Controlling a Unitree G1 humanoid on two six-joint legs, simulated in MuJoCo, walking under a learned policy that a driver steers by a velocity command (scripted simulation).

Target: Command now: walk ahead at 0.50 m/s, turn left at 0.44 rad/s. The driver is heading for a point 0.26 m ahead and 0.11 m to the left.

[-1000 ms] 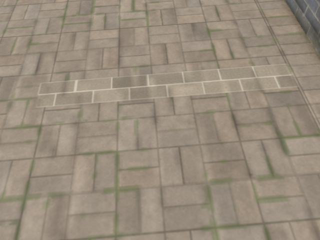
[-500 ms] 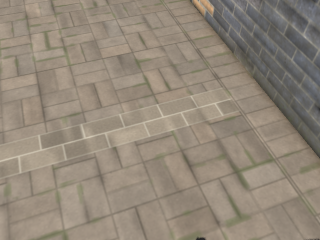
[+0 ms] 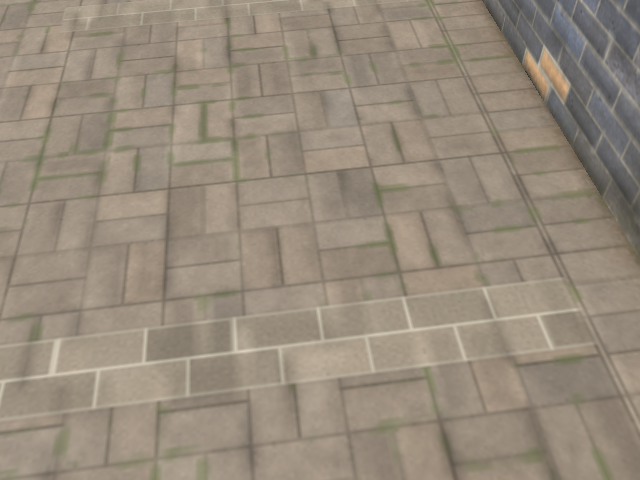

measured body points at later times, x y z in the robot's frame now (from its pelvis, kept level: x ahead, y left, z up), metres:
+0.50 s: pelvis +0.19 +0.05 -0.01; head +0.23 +0.07 +0.44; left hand +0.27 +0.35 -0.13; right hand +0.37 -0.18 -0.12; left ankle +0.24 +0.14 -0.75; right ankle +0.24 -0.11 -0.70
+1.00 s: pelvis +0.25 +0.03 -0.01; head +0.26 +0.03 +0.44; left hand +0.30 +0.29 -0.15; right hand +0.39 -0.21 -0.14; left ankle +0.24 +0.14 -0.75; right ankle +0.26 -0.10 -0.75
